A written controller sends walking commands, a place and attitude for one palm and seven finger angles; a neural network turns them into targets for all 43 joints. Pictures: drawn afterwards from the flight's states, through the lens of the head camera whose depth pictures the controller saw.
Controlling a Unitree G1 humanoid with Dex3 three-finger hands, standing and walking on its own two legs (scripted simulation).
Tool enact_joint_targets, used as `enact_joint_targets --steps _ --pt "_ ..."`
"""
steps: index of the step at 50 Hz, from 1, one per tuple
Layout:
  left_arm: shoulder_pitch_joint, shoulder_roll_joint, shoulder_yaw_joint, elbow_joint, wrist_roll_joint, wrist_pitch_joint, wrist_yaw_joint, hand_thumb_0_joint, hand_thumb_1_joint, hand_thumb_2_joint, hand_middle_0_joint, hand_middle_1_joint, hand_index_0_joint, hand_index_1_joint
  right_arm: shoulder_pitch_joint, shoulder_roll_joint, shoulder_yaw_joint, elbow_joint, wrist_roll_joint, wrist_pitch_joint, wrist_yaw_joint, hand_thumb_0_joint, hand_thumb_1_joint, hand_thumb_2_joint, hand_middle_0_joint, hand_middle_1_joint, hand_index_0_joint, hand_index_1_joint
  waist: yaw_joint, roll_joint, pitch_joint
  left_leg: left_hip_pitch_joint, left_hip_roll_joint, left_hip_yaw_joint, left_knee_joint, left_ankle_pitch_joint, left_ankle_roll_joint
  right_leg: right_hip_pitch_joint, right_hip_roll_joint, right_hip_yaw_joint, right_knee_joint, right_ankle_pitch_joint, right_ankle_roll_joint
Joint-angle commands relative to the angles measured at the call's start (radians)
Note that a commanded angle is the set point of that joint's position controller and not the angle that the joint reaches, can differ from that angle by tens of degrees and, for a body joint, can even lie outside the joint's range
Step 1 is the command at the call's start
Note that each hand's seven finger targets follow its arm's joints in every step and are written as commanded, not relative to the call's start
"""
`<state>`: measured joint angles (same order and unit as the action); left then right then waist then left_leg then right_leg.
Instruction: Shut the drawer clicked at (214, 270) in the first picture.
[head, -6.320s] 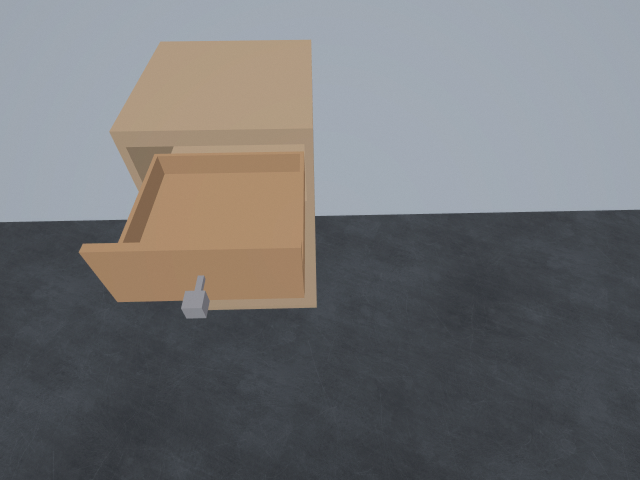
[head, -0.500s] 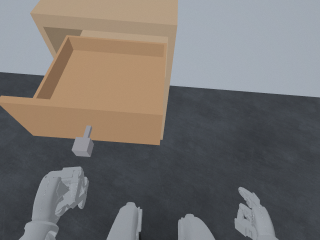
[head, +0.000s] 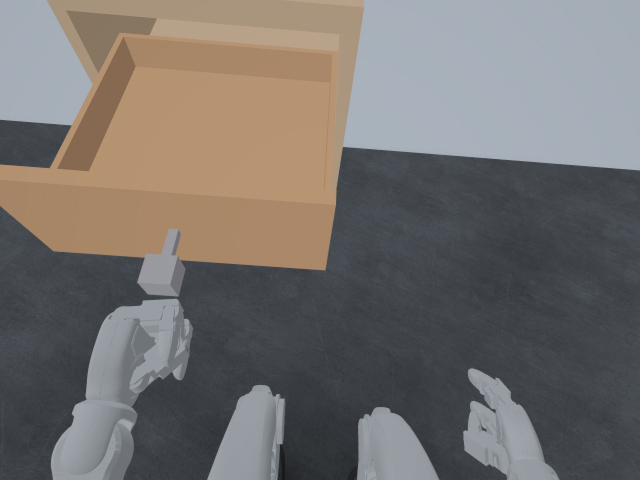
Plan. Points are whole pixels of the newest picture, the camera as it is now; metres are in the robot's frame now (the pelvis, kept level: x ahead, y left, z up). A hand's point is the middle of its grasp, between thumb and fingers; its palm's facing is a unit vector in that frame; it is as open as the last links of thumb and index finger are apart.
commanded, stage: bring the fist close to the handle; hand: left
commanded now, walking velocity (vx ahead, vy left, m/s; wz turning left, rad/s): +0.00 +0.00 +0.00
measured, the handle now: (166, 260) +0.36 +0.21 +0.02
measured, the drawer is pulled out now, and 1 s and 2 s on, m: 0.30 0.25 0.14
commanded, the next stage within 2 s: push the drawer shut in 0.22 s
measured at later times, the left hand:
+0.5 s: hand (193, 336) +0.27 +0.16 +0.02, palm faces -0.01 -1.00 -0.06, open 3.3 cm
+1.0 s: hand (201, 285) +0.33 +0.17 +0.02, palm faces -0.04 -1.00 -0.06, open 3.4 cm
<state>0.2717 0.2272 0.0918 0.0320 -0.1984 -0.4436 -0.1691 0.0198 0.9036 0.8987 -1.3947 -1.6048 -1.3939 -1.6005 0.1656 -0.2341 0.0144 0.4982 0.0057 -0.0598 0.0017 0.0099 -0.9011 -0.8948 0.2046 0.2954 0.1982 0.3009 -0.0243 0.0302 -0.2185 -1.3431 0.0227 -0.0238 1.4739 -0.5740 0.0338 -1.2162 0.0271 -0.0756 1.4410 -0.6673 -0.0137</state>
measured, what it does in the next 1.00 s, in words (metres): stands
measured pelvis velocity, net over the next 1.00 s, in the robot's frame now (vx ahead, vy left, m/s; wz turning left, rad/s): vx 0.00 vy -0.01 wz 0.00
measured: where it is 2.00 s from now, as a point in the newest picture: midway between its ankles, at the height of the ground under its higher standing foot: outside the picture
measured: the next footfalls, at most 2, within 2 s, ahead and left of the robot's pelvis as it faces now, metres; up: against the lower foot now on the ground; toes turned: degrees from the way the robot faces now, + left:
none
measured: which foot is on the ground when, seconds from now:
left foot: down 0.00-1.00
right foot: down 0.00-1.00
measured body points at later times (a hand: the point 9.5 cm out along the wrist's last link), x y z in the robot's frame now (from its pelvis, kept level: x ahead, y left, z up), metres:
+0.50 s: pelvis +0.00 -0.01 +0.00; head +0.12 +0.01 +0.43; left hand +0.27 +0.22 +0.03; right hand +0.20 -0.25 -0.09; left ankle +0.05 +0.10 -0.58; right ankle +0.01 -0.12 -0.58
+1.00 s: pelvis +0.00 -0.01 +0.00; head +0.12 +0.01 +0.44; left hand +0.33 +0.22 +0.03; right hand +0.16 -0.26 -0.10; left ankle +0.05 +0.10 -0.58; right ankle +0.01 -0.12 -0.58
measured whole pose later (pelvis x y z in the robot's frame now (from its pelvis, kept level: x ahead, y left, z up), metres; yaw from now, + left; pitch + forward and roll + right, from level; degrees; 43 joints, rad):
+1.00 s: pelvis +0.00 -0.01 +0.00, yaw +0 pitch +26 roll -3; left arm -0.09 0.27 0.16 0.35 -0.19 -0.44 -0.20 0.02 0.90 0.90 -1.40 -1.60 -1.45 -1.60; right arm 0.18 -0.26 0.02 0.56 0.02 -0.01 -0.02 0.01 -0.90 -0.89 0.20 0.30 0.20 0.30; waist -0.04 0.02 -0.21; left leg -1.34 0.03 -0.03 1.45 -0.56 0.01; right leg -1.23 0.04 -0.08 1.43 -0.66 -0.03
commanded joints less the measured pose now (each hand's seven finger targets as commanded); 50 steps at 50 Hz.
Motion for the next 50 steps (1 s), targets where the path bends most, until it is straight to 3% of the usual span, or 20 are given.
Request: enact_joint_targets --steps 1,4,7,13,17,19,24,26,30,34,43,49,50 --pt "-0.021 0.095 0.055 -0.189 -0.005 -0.061 0.02 0.0 0.9 0.9 -1.4 -1.6 -1.4 -1.6 -0.012 -0.152 -0.066 -0.142 0.001 -0.035 -0.015 0.0 -0.9 -0.9 0.2 0.3 0.2 0.3 -0.003 0.034 -0.299 0.394 0.001 -0.08 -0.233 0.197 -0.013 0.06 0.013 0.006 -0.202 0.197 -0.027" --pt "-0.069 0.086 0.033 -0.193 0.0 -0.069 0.026 0.0 0.9 0.9 -1.4 -1.6 -1.4 -1.6 -0.011 -0.153 -0.064 -0.14 0.0 -0.033 -0.019 0.0 -0.9 -0.9 0.2 0.3 0.2 0.3 -0.02 0.028 -0.297 0.387 -0.001 -0.082 -0.224 0.181 -0.009 0.046 0.014 0.009 -0.202 0.188 -0.026" --pt "-0.04 0.087 0.034 -0.217 -0.003 -0.085 0.025 0.0 0.9 0.9 -1.4 -1.6 -1.4 -1.6 -0.009 -0.149 -0.063 -0.145 -0.002 -0.035 -0.017 0.0 -0.9 -0.9 0.2 0.3 0.2 0.3 -0.001 0.059 -0.324 0.42 -0.003 -0.078 -0.231 0.215 -0.015 0.064 0.011 0.011 -0.205 0.205 -0.03" --pt "-0.03 0.097 0.047 -0.179 -0.002 -0.081 0.022 0.0 0.9 0.9 -1.4 -1.6 -1.4 -1.6 -0.008 -0.147 -0.064 -0.141 0.0 -0.026 -0.019 0.0 -0.9 -0.9 0.2 0.3 0.2 0.3 -0.01 0.015 -0.297 0.372 -0.005 -0.059 -0.214 0.206 -0.007 0.093 0.013 0.02 -0.22 0.213 -0.026" --pt "-0.055 0.104 0.054 -0.189 -0.004 -0.085 0.023 0.0 0.9 0.9 -1.4 -1.6 -1.4 -1.6 -0.01 -0.146 -0.063 -0.139 0.0 -0.027 -0.02 0.0 -0.9 -0.9 0.2 0.3 0.2 0.3 -0.007 0.042 -0.314 0.376 -0.007 -0.05 -0.203 0.222 -0.006 0.098 0.012 0.028 -0.218 0.227 -0.028" --pt "-0.125 0.104 0.044 -0.172 -0.004 -0.085 0.022 0.0 0.9 0.9 -1.4 -1.6 -1.4 -1.6 -0.002 -0.149 -0.06 -0.128 -0.002 -0.027 -0.023 0.0 -0.9 -0.9 0.2 0.3 0.2 0.3 -0.032 0.011 -0.301 0.349 -0.006 -0.051 -0.186 0.212 0.001 0.09 0.015 0.033 -0.221 0.225 -0.024" --pt "-0.198 0.133 0.081 -0.124 -0.015 -0.082 0.004 0.0 0.9 0.9 -1.4 -1.6 -1.4 -1.6 0.004 -0.156 -0.06 -0.108 -0.002 -0.028 -0.027 0.0 -0.9 -0.9 0.2 0.3 0.2 0.3 -0.025 0.026 -0.329 0.341 -0.009 -0.038 -0.175 0.237 0.002 0.125 0.014 0.045 -0.225 0.253 -0.025" --pt "-0.184 0.141 0.098 -0.107 -0.019 -0.071 -0.004 0.0 0.9 0.9 -1.4 -1.6 -1.4 -1.6 0.004 -0.158 -0.062 -0.11 0.002 -0.025 -0.025 0.0 -0.9 -0.9 0.2 0.3 0.2 0.3 -0.009 0.043 -0.349 0.366 -0.008 -0.034 -0.182 0.26 0.0 0.139 0.013 0.048 -0.228 0.277 -0.026" --pt "-0.241 0.126 0.079 -0.074 -0.019 -0.046 -0.013 0.0 0.9 0.9 -1.4 -1.6 -1.4 -1.6 0.013 -0.161 -0.062 -0.103 0.005 -0.018 -0.024 0.0 -0.9 -0.9 0.2 0.3 0.2 0.3 -0.027 0.026 -0.358 0.369 -0.006 -0.03 -0.178 0.277 0.004 0.149 0.011 0.051 -0.233 0.309 -0.019" --pt "-0.363 0.161 0.108 -0.027 -0.016 -0.05 -0.011 0.0 0.9 0.9 -1.4 -1.6 -1.4 -1.6 0.024 -0.166 -0.06 -0.079 0.004 -0.015 -0.03 0.0 -0.9 -0.9 0.2 0.3 0.2 0.3 -0.045 0.015 -0.318 0.328 -0.006 -0.03 -0.168 0.239 0.007 0.129 0.013 0.057 -0.238 0.271 -0.019" --pt "-0.495 0.195 0.156 0.089 -0.021 -0.046 -0.019 0.0 0.9 0.9 -1.4 -1.6 -1.4 -1.6 0.027 -0.174 -0.061 -0.059 0.008 -0.002 -0.036 0.0 -0.9 -0.9 0.2 0.3 0.2 0.3 -0.033 0.018 -0.347 0.327 -0.008 -0.022 -0.181 0.207 0.003 0.149 0.009 0.072 -0.256 0.233 -0.017" --pt "-0.58 0.21 0.172 0.161 -0.015 -0.034 -0.012 0.0 0.9 0.9 -1.4 -1.6 -1.4 -1.6 0.042 -0.178 -0.059 -0.053 0.01 0.009 -0.036 0.0 -0.9 -0.9 0.2 0.3 0.2 0.3 -0.039 0.022 -0.352 0.358 -0.004 -0.028 -0.194 0.222 0.001 0.129 0.014 0.06 -0.252 0.246 -0.018" --pt "-0.584 0.206 0.175 0.157 -0.016 -0.038 -0.009 0.0 0.9 0.9 -1.4 -1.6 -1.4 -1.6 0.044 -0.177 -0.058 -0.053 0.008 0.011 -0.034 0.0 -0.9 -0.9 0.2 0.3 0.2 0.3 -0.03 0.043 -0.371 0.371 -0.006 -0.026 -0.198 0.235 -0.002 0.137 0.011 0.061 -0.251 0.259 -0.019"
